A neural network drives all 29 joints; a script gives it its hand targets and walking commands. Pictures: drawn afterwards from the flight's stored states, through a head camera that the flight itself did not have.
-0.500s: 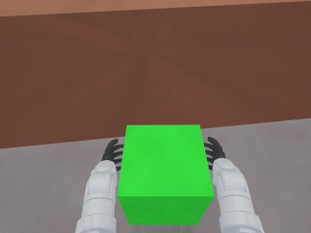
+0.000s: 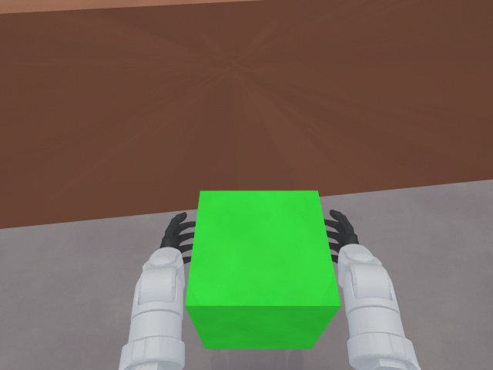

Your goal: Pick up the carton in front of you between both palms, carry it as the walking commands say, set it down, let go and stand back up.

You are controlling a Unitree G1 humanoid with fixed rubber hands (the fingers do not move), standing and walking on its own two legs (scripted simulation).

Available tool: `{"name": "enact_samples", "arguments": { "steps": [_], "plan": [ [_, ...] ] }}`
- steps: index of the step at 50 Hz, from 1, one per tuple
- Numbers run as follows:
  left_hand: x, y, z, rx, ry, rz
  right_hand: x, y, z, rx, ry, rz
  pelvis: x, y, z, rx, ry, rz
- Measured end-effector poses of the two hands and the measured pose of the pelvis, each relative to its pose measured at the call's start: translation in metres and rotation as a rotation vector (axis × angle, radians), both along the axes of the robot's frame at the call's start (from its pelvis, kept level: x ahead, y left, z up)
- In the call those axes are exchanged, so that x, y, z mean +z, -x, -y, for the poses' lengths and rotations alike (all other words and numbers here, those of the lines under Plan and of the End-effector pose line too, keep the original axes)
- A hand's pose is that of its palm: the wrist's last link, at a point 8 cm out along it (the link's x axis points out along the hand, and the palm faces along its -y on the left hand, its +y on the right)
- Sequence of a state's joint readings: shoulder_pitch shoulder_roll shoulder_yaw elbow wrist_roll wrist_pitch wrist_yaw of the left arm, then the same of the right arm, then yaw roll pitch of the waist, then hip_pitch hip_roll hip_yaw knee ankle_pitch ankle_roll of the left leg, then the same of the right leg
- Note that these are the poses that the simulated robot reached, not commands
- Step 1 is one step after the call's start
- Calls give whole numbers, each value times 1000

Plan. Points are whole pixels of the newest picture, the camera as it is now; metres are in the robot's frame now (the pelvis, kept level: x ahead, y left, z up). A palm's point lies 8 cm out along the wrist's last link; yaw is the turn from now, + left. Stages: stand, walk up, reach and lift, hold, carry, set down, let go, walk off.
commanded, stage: reach and lift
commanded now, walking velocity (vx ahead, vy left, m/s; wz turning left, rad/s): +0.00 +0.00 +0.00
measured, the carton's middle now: (258, 274) +0.30 +0.00 -0.04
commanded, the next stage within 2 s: hold in 0.42 s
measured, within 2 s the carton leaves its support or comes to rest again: neither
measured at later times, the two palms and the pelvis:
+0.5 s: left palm (169, 253) +0.29 +0.15 +0.04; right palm (350, 250) +0.29 -0.15 +0.04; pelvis +0.01 +0.00 +0.00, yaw +0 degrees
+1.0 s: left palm (168, 255) +0.28 +0.15 +0.05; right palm (353, 252) +0.28 -0.15 +0.05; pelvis -0.01 +0.00 +0.00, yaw +0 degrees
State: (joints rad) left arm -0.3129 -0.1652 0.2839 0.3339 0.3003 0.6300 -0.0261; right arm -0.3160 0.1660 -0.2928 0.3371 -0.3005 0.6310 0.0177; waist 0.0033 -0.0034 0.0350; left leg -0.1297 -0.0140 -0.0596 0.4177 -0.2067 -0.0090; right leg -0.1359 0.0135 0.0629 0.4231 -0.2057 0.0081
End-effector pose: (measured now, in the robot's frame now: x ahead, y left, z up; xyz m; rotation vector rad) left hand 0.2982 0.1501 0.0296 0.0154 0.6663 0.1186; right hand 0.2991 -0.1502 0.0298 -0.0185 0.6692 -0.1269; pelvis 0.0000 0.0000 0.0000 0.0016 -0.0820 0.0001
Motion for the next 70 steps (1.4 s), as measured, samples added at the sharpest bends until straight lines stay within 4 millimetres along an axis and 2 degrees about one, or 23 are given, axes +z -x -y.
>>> {"name": "enact_samples", "arguments": {
  "steps": [11, 21, 30, 46, 70],
  "plan": [
    [4, -1, 0, -10, -15, -5, 4, -1, 0, 12, 15, -5, 3, -10, 0, -1, 0, 7],
    [8, 3, 1, -8, -15, -2, 8, 2, 0, 12, 14, -2, 3, -9, 1, -1, 1, 23],
    [23, 11, 1, -8, -14, 28, 23, 11, 1, 9, 11, 28, 4, -6, 1, 2, 2, 47],
    [23, 15, 2, 4, 3, 13, 22, 16, 1, -8, -10, 14, 1, 8, 1, 2, 0, 68],
    [22, 10, 1, -9, -15, 7, 22, 11, 1, 8, 10, 8, 4, -4, 1, 3, 1, 54]
  ]
}}
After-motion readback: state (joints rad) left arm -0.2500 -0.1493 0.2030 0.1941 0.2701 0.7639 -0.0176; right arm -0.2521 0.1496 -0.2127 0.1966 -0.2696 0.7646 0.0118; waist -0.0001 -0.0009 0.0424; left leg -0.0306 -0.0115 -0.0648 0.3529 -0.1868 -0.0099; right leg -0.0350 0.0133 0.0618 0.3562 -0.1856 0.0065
